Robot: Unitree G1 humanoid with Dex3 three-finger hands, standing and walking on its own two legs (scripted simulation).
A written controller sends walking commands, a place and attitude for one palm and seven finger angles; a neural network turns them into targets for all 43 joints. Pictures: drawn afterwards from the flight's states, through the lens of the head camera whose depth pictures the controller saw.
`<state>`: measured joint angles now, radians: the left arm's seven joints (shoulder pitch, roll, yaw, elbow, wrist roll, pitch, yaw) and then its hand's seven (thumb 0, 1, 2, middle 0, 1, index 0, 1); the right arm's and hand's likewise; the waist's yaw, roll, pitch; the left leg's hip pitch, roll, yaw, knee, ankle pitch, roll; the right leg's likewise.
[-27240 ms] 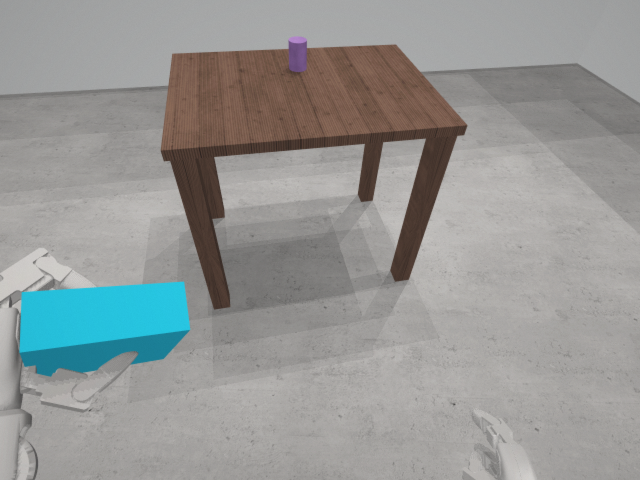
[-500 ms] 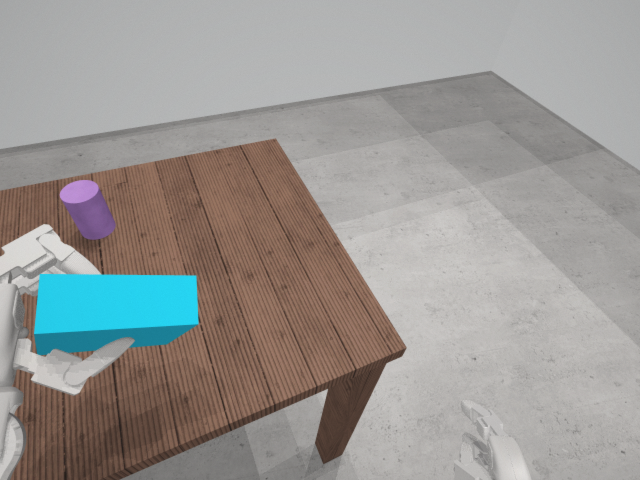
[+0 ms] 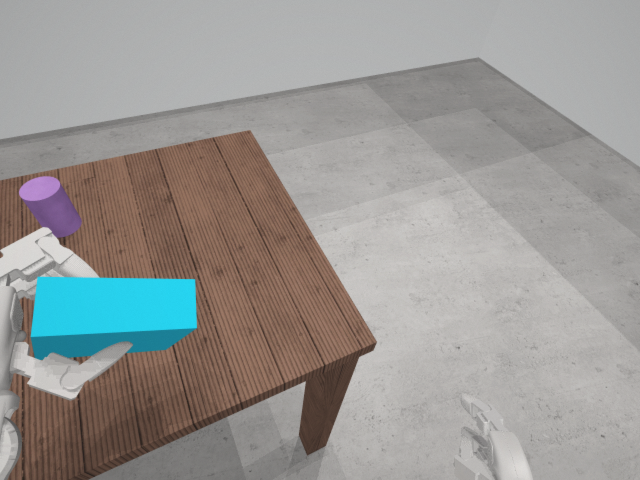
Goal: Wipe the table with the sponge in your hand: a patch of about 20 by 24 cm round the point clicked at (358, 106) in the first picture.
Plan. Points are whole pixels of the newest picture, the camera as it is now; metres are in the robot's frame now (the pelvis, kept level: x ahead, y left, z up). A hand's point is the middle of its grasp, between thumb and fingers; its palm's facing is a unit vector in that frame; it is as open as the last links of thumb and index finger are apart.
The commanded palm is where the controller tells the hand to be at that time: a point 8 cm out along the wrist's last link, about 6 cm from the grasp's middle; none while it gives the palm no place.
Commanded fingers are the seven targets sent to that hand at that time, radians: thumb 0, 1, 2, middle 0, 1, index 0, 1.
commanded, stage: shuffle to correct the standing spot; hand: left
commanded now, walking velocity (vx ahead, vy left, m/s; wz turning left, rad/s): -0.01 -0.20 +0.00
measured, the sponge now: (136, 319) +0.24 +0.21 +0.12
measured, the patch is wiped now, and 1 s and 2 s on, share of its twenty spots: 0.00 0.00 0.00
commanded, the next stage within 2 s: none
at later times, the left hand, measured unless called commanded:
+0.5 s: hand (131, 321) +0.22 +0.20 +0.15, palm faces +0.31 -0.87 -0.38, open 9.2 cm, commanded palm +0.16 +0.24 +0.17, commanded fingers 0.00 0.10 1.30 -1.20 -1.60 -1.20 -1.60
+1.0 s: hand (120, 325) +0.22 +0.21 +0.15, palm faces +0.32 -0.86 -0.40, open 9.2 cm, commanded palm +0.16 +0.24 +0.17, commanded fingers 0.00 0.10 1.30 -1.20 -1.60 -1.20 -1.60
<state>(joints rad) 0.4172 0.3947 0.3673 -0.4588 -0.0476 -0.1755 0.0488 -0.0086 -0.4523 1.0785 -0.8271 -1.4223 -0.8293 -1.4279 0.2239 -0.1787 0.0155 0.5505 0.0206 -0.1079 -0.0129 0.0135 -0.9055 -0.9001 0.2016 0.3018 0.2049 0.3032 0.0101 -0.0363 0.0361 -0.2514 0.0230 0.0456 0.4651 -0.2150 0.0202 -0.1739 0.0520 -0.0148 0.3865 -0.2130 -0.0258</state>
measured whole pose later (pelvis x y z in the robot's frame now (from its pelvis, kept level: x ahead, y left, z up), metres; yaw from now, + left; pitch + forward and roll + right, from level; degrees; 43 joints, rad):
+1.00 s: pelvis +0.00 -0.04 -0.01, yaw +1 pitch +0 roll -1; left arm 0.44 0.41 0.36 -0.50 -0.07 -0.13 0.05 -0.01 -0.46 1.08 -0.83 -1.42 -0.83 -1.43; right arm 0.21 -0.19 -0.01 0.56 0.03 -0.07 -0.03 0.01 -0.91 -0.90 0.20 0.30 0.20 0.30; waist 0.02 -0.02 0.04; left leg -0.28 0.07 0.01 0.52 -0.24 -0.04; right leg -0.19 0.10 -0.05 0.43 -0.24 -0.08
